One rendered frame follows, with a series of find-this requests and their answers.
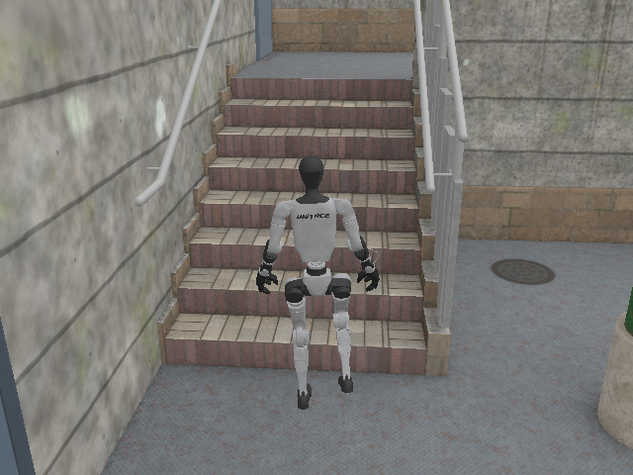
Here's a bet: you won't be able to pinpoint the robot left upper arm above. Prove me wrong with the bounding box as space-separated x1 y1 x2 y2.
267 200 293 254

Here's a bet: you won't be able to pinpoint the robot right forearm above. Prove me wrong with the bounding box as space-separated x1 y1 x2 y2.
354 236 376 273

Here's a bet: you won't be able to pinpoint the robot right upper arm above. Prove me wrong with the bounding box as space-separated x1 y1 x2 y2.
333 198 364 251

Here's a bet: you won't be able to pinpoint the robot left forearm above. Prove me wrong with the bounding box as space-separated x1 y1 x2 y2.
259 239 277 277

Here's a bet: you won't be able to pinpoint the robot left hand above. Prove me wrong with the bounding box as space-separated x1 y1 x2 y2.
256 271 278 294

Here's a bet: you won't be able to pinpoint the right robot shin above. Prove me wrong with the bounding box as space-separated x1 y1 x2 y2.
336 312 351 380

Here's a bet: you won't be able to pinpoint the robot right hand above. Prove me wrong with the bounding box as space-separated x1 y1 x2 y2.
357 266 380 292

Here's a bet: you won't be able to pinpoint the left robot foot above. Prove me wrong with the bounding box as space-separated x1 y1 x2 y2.
297 383 312 410

